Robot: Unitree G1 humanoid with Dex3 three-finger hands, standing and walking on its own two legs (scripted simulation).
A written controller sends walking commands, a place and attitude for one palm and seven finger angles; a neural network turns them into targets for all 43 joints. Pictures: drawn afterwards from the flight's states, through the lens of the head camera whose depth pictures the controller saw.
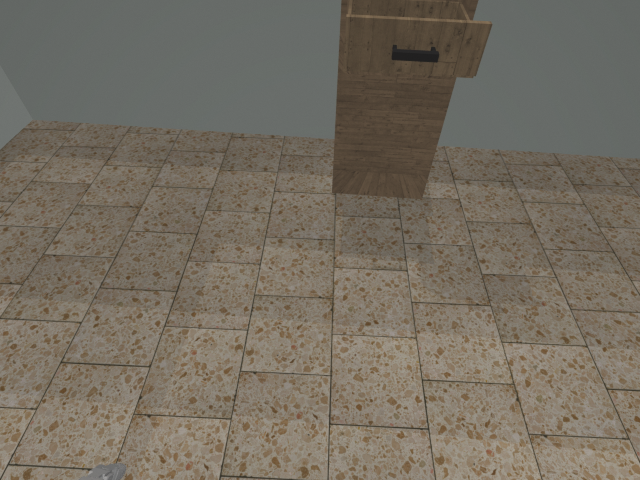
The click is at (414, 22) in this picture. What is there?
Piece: drawer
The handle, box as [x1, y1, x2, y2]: [392, 45, 438, 61]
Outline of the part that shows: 392,48 392,59 437,61 438,52 435,50 434,47 431,47 430,51 397,49 396,45 393,45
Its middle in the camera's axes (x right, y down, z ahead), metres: +0.25 -0.51 +1.05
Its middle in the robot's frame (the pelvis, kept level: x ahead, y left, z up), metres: +1.15 -0.20 +0.04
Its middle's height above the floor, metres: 0.81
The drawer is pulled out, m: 0.29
